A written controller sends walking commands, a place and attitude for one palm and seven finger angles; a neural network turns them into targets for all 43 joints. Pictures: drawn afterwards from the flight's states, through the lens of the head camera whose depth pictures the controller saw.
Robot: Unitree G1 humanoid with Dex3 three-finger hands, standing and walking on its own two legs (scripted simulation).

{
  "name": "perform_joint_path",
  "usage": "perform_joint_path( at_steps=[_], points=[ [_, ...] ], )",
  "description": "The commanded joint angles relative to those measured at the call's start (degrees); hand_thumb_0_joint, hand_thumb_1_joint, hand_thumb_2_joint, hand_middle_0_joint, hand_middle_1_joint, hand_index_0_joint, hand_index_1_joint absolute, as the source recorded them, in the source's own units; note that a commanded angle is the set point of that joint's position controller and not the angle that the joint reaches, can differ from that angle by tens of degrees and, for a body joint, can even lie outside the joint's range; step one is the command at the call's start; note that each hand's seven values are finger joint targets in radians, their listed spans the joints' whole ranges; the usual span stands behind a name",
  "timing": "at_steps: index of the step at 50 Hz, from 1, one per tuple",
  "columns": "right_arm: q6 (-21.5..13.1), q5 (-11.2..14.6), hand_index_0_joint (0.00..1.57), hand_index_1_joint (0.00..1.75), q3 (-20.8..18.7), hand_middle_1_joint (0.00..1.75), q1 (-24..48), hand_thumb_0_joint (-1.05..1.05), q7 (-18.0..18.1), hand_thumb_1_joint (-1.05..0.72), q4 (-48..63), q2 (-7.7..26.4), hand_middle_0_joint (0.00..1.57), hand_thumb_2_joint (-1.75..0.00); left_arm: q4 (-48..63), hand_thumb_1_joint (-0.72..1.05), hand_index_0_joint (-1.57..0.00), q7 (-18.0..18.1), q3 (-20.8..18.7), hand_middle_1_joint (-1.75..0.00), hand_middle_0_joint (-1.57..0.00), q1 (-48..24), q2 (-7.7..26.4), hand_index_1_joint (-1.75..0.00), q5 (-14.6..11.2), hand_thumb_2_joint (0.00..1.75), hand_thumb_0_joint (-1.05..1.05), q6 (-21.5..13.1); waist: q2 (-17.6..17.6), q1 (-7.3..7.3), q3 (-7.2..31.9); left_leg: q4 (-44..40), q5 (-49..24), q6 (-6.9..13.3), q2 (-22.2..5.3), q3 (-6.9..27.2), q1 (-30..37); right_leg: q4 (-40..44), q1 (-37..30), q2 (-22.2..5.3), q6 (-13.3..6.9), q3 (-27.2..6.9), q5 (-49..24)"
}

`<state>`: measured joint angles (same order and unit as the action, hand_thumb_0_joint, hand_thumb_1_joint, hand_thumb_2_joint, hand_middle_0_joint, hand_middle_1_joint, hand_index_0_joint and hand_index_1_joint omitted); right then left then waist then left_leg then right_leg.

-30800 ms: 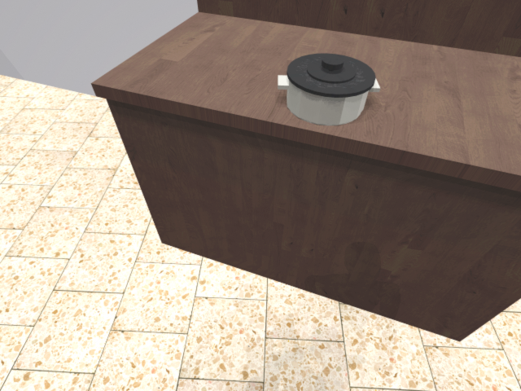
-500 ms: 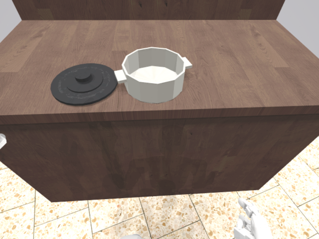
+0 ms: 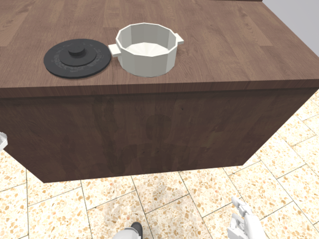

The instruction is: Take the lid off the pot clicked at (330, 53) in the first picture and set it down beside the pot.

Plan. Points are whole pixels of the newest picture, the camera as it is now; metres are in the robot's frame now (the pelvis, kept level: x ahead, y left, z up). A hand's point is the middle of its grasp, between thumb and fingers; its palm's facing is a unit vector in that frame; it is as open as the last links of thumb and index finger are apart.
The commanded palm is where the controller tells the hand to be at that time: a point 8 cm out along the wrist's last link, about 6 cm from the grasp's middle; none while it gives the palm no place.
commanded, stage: step back with the hand held close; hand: left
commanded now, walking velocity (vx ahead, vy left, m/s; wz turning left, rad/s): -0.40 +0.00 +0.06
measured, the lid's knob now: (76, 49) +0.62 +0.32 +0.10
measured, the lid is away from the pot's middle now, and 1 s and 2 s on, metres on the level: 0.23 0.23 0.23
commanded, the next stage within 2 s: stop stepping back and stand still in 0.14 s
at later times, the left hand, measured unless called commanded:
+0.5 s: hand out of the picture +0.01 +0.20 +0.29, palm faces +0.45 -0.72 -0.53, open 7.4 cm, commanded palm +0.00 +0.28 +0.28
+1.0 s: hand out of the picture +0.02 +0.23 +0.31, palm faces +0.54 -0.69 -0.48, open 7.4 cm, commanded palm -0.02 +0.30 +0.28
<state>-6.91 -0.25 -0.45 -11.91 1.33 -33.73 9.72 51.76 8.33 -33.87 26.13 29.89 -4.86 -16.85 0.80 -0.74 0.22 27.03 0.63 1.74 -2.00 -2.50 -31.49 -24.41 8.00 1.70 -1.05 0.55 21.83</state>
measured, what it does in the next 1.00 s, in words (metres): walks backwards: left foot, then left foot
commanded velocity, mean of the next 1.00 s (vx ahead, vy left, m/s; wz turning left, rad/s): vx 0.05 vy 0.00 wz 0.02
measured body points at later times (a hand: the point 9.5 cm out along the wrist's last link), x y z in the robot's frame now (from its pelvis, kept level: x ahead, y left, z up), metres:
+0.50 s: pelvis -0.13 +0.00 +0.01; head -0.14 +0.03 +0.45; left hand -0.02 +0.24 +0.31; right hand +0.03 -0.24 -0.07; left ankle -0.07 +0.10 -0.67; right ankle -0.12 -0.12 -0.72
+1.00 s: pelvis -0.14 +0.01 +0.01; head -0.14 +0.01 +0.46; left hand -0.01 +0.27 +0.33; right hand +0.01 -0.22 -0.09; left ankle -0.16 +0.13 -0.70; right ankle -0.14 -0.07 -0.73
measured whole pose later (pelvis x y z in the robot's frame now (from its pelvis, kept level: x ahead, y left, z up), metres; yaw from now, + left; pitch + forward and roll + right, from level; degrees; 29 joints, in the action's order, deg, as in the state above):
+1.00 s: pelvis -0.14 +0.01 +0.01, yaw +2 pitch -1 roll +0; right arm -3.5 1.6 -0.5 -14.2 1.8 -38.5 11.7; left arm 46.0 8.8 -33.6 24.6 31.2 -3.7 -16.0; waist -0.1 -1.3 -0.1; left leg 43.4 22.9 0.7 -0.6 -1.8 -18.2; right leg -29.8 13.3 2.0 -3.7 3.6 16.2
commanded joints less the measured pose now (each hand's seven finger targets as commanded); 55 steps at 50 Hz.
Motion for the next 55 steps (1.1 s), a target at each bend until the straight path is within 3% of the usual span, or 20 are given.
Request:
perform_joint_path(
  at_steps=[1, 5, 8, 11, 12, 13, 14, 17, 18, 20, 23, 28, 31, 34, 40, 44, 50, 51, 52, 55],
  points=[
    [-2.2, 0.5, 0.20, 0.30, -3.2, 0.30, 2.5, 0.00, 2.0, -0.90, 4.1, 7.0, 0.20, -0.90, 1.1, 0.90, -0.20, 2.1, -7.0, -0.30, -0.20, -10.0, 12.7, -0.30, -0.9, 0.90, 0.00, -4.6, 2.7, 2.18, 10.2, 19.5, 16.6, -3.3, -1.7, 2.4, 18.2, 8.0, 11.2, -19.6, -5.8, -10.3, -37.0],
    [-0.8, 1.7, 0.20, 0.30, -3.4, 0.30, 6.3, 0.00, 3.1, -0.90, 5.6, 8.6, 0.20, -0.90, -6.3, 0.90, -0.20, -0.1, -3.7, -0.30, -0.20, -9.0, 8.3, -0.30, -1.0, 0.90, 0.00, -1.2, 5.6, 3.12, 7.6, 7.2, -10.4, -1.9, -1.8, 2.2, 18.9, -6.2, 3.5, -9.7, -0.1, -0.9, -52.8],
    [0.1, 0.9, 0.20, 0.30, -3.5, 0.30, 6.2, 0.00, 1.5, -0.90, 6.5, 9.8, 0.20, -0.90, -8.1, 0.90, -0.20, -0.9, -3.0, -0.30, -0.20, -11.3, 7.9, -0.30, -2.0, 0.90, 0.00, 0.0, -11.9, 2.13, 7.9, -3.9, -45.9, 5.3, -14.2, 17.3, 25.4, -19.8, 13.1, 3.8, 1.6, -3.4, 1.6],
    [-1.0, -0.7, 0.20, 0.30, -3.9, 0.30, 6.4, 0.00, 0.0, -0.90, 6.6, 9.4, 0.20, -0.90, -5.1, 0.90, -0.20, -1.8, -4.4, -0.30, -0.20, -5.6, 7.6, -0.30, -2.7, 0.90, 0.00, 0.1, -10.6, 0.48, 9.4, -12.4, -13.0, 6.1, -16.1, 19.9, 14.6, -29.6, 8.8, 3.8, 0.8, -6.8, 10.7],
    [-2.5, -0.1, 0.20, 0.30, -5.6, 0.30, 1.1, 0.00, 0.0, -0.90, -9.3, 19.4, 0.20, -0.90, -53.8, 0.90, -0.20, -8.8, 23.8, -0.30, -0.20, 1.3, -12.1, -0.30, 5.9, 0.90, 0.00, 12.0, -14.0, 5.79, 7.4, 5.6, -39.9, 7.6, -14.6, 27.4, 14.6, -34.9, 22.2, 0.4, 1.5, -10.2, 6.8],
    [-0.8, 2.0, 0.20, 0.30, -5.0, 0.30, 11.5, 0.00, -2.1, -0.90, 10.9, 6.8, 0.20, -0.90, 16.7, 0.90, -0.20, -3.9, -3.4, -0.30, -0.20, -14.1, 11.6, -0.30, -2.9, 0.90, 0.00, 5.6, -3.2, -2.35, 17.5, -13.4, -1.9, 3.8, -13.4, 12.4, 17.7, -30.5, 6.8, 4.0, 2.4, -6.8, 8.4],
    [-0.7, 0.8, 0.20, 0.30, -4.6, 0.30, 7.5, 0.00, -0.3, -0.90, 11.2, 9.7, 0.20, -0.90, 10.7, 0.90, -0.20, -1.1, -11.1, -0.30, -0.20, -3.3, 15.5, -0.30, -2.8, 0.90, 0.00, 2.5, -12.6, 0.20, 14.1, -15.2, 17.8, 3.9, -11.3, 10.8, 9.3, -25.5, 3.2, 2.5, 0.7, -1.5, 5.3],
    [0.1, 1.7, 0.20, 0.30, -2.2, 0.30, 9.5, 0.00, -0.2, -0.90, 15.8, 8.1, 0.20, -0.90, 24.7, 0.90, -0.20, 0.0, -7.5, -0.30, -0.20, 8.6, 13.5, -0.30, -2.3, 0.90, 0.00, 2.7, -20.8, -1.35, 15.8, -16.4, 39.1, -0.2, -5.1, 7.5, -4.8, -11.2, -12.3, 2.9, -0.5, 3.4, 2.9],
    [-0.1, 1.9, 0.20, 0.30, -2.1, 0.30, 8.7, 0.00, 0.3, -0.90, 15.4, 7.5, 0.20, -0.90, 25.8, 0.90, -0.20, 0.7, -9.0, -0.30, -0.20, 8.8, 15.1, -0.30, -1.5, 0.90, 0.00, 2.6, -16.1, -0.88, 14.7, -7.8, 38.2, -1.8, -2.0, 4.0, -5.9, -3.8, -11.7, -0.6, -1.5, -1.6, 6.7],
    [0.0, 1.4, 0.20, 0.30, -2.3, 0.30, 5.2, 0.00, 0.5, -0.90, 10.8, 7.4, 0.20, -0.90, 27.2, 0.90, -0.20, 2.1, -10.3, -0.30, -0.20, 5.1, 18.2, -0.30, -0.5, 0.90, 0.00, 2.6, 7.0, 0.12, 7.8, 34.4, 25.9, -4.4, 5.0, 3.3, 4.1, 21.8, 18.6, -25.6, -10.6, -34.7, 26.6],
    [1.3, 0.9, 0.20, 0.30, -3.8, 0.30, 1.6, 0.00, 1.9, -0.90, 6.1, 8.2, 0.20, -0.90, -5.2, 0.90, -0.20, 2.0, -7.1, -0.30, -0.20, -5.1, 11.1, -0.30, 0.2, 0.90, 0.00, 4.7, 2.5, 4.95, 2.3, 42.2, 16.3, -3.5, 0.7, 7.5, 10.3, 16.9, 29.6, -19.4, -7.5, -21.6, 24.7],
    [-0.3, 2.9, 0.20, 0.30, -2.5, 0.30, 4.3, 0.00, 4.2, -0.90, 5.5, 9.8, 0.20, -0.90, -26.2, 0.90, -0.20, 0.1, 3.6, -0.30, -0.20, -25.8, 5.8, -0.30, 0.9, 0.90, 0.00, 3.2, 2.5, 3.66, -6.4, 2.8, 29.0, 0.9, 0.2, -0.3, 19.6, 6.5, 22.3, -12.7, -3.0, -5.7, 19.1],
    [-2.5, 3.7, 0.20, 0.30, -1.2, 0.30, 4.1, 0.00, 3.3, -0.90, 9.4, 10.7, 0.20, -0.90, -20.6, 0.90, -0.20, -0.9, 9.8, -0.30, -0.20, -24.3, 0.2, -0.30, 1.1, 0.90, 0.00, 2.8, -16.7, 2.70, -8.6, -14.1, 39.6, 8.9, -13.1, 24.5, 18.3, -17.8, 23.5, 0.1, 2.1, 2.9, 3.5],
    [-3.6, 2.2, 0.20, 0.30, -2.4, 0.30, 6.3, 0.00, 1.1, -0.90, 10.3, 8.8, 0.20, -0.90, -7.1, 0.90, -0.20, -1.5, 6.0, -0.30, -0.20, -16.3, 3.6, -0.30, 0.3, 0.90, 0.00, 1.8, -6.9, 2.64, -3.7, -18.0, 36.8, 11.7, -16.7, 30.2, 11.8, -29.5, 21.9, -1.6, 1.6, -2.9, 2.5],
    [-3.6, 1.2, 0.20, 0.30, -0.2, 0.30, 7.7, 0.00, 0.2, -0.90, 11.4, 9.0, 0.20, -0.90, 17.3, 0.90, -0.20, 1.4, -7.3, -0.30, -0.20, 3.6, 16.2, -0.30, 1.0, 0.90, 0.00, 1.0, -14.9, -0.37, 6.2, -3.6, 15.1, 3.0, -8.2, 7.3, 7.9, -4.1, -3.8, -0.6, 1.1, 1.3, -5.6],
    [-2.3, 1.4, 0.20, 0.30, -2.6, 0.30, 1.9, 0.00, 0.7, -0.90, 7.0, 7.0, 0.20, -0.90, 8.2, 0.90, -0.20, 3.0, -7.8, -0.30, -0.20, -3.6, 12.5, -0.30, 0.8, 0.90, 0.00, 0.2, 1.5, 1.96, 10.1, 24.5, 28.3, -1.1, 1.4, 1.4, 2.0, 8.2, -8.8, -20.5, -10.0, -29.9, -13.8],
    [0.1, 2.8, 0.20, 0.30, -2.3, 0.30, 3.9, 0.00, 1.7, -0.90, 5.5, 8.0, 0.20, -0.90, -17.7, 0.90, -0.20, 1.6, -2.9, -0.30, -0.20, -8.3, 5.2, -0.30, -0.1, 0.90, 0.00, 2.0, 6.0, 3.40, 2.0, 0.7, 12.8, -0.3, 0.3, 0.0, 20.9, 2.6, 4.6, -11.7, -4.2, -7.8, -17.5],
    [0.2, 3.2, 0.20, 0.30, -2.3, 0.30, 4.5, 0.00, 1.9, -0.90, 6.1, 8.7, 0.20, -0.90, -18.7, 0.90, -0.20, 1.2, -1.2, -0.30, -0.20, -8.8, 4.4, -0.30, -0.4, 0.90, 0.00, 2.0, 3.8, 3.10, 0.0, -2.4, 11.1, 0.4, -1.4, 1.8, 22.8, 1.2, 6.4, -8.8, -2.1, -4.6, -13.7],
    [-2.7, 1.7, 0.20, 0.30, -5.3, 0.30, -2.2, 0.00, -2.9, -0.90, -10.0, 16.4, 0.20, -0.90, -58.1, 0.90, -0.20, -7.0, 24.4, -0.30, -0.20, -1.9, -10.7, -0.30, 7.4, 0.90, 0.00, 11.3, -5.1, 5.83, 0.1, 5.8, -3.4, 3.7, -7.9, 12.3, 18.7, -17.3, 19.9, -8.6, -0.4, 3.4, -12.8],
    [1.6, -0.8, 0.20, 0.30, -5.1, 0.30, -3.8, 0.00, -1.3, -0.90, -6.8, 14.2, 0.20, -0.90, -59.0, 0.90, -0.20, -8.4, 25.4, -0.30, -0.20, -7.8, -14.8, -0.30, 6.9, 0.90, 0.00, 16.4, -1.4, 4.70, -0.3, -6.9, -4.5, 14.3, -17.7, 34.3, 12.7, -38.8, 26.8, -2.0, 1.8, -7.1, 11.6]
  ],
)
